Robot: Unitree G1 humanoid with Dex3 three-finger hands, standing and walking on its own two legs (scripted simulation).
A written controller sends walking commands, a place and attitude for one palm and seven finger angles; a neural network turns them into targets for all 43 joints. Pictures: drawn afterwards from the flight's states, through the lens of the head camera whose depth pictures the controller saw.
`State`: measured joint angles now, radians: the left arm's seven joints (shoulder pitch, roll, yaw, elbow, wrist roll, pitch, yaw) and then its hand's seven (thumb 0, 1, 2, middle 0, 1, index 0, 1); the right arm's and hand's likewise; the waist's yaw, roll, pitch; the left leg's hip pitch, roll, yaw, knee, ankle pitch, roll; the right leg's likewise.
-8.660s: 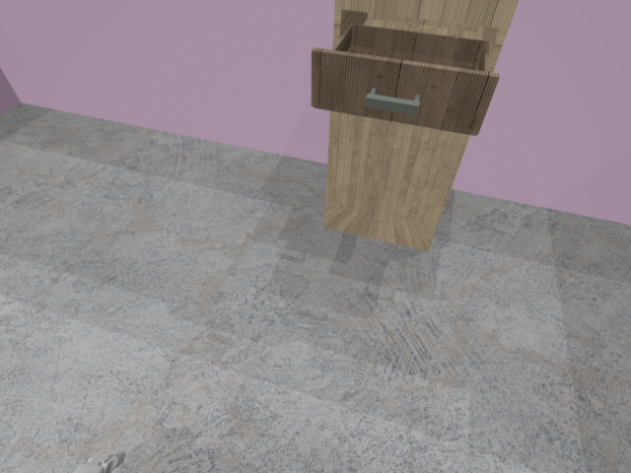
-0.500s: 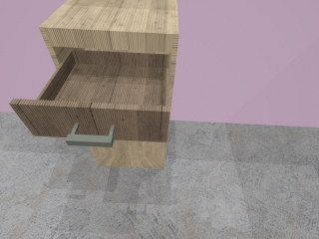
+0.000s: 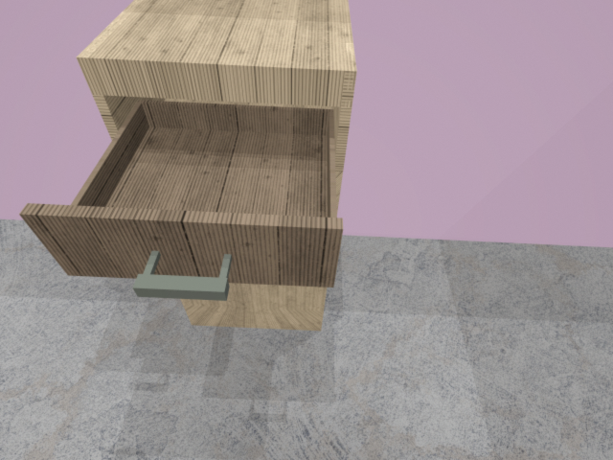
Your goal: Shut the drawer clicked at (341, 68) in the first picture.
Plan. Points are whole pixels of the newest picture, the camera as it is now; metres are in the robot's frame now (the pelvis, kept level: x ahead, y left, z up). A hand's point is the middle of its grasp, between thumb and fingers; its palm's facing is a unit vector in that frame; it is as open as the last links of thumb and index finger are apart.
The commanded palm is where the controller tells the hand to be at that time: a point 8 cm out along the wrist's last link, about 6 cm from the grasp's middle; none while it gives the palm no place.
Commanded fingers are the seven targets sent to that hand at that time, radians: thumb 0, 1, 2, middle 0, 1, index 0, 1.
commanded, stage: shuffle to correct the standing spot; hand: left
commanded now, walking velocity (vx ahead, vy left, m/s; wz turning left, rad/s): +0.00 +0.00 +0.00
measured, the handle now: (186, 273) +0.34 +0.19 +0.05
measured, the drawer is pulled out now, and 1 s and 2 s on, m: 0.29 0.29 0.29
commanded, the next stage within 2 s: come to a stop and stand still in 0.08 s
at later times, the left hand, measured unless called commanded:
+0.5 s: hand out of the picture +0.01 +0.15 -0.18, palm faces +0.02 -0.99 -0.16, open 7.4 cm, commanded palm none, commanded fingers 0.00 0.90 0.90 -0.20 -0.30 -0.20 -0.30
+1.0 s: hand out of the picture +0.04 +0.17 -0.18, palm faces +0.02 -0.98 -0.22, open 7.4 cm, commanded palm none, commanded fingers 0.00 0.90 0.90 -0.20 -0.30 -0.20 -0.30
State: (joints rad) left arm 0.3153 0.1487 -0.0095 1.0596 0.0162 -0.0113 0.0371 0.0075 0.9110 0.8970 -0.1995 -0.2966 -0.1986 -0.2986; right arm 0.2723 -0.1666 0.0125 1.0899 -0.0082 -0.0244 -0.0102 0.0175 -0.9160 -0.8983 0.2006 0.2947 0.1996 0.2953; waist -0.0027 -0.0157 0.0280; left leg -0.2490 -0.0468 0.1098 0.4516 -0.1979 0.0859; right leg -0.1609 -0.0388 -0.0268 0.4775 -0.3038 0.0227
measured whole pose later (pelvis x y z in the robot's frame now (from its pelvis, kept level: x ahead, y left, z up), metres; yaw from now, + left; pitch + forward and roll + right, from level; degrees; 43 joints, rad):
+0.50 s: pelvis +0.04 -0.01 +0.00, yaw +0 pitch +0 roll +0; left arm 0.34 0.15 -0.01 1.11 0.01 -0.01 0.04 0.01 0.91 0.90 -0.20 -0.30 -0.20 -0.30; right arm 0.25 -0.15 0.02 1.15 0.00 -0.03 -0.03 0.02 -0.92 -0.90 0.20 0.29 0.20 0.30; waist 0.00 -0.03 0.04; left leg -0.20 -0.04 0.11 0.48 -0.27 0.07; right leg -0.09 -0.03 -0.03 0.45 -0.35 0.02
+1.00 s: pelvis +0.03 -0.01 -0.01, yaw +0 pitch -2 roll -1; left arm 0.29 0.17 -0.01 1.05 0.01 -0.01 0.05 0.01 0.91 0.90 -0.20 -0.30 -0.20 -0.30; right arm 0.26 -0.18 0.01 1.06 -0.01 -0.01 -0.02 0.01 -0.92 -0.90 0.20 0.29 0.20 0.30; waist 0.00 0.02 0.03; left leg -0.24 -0.02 0.09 0.57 -0.31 0.07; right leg -0.12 -0.02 -0.04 0.52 -0.38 0.01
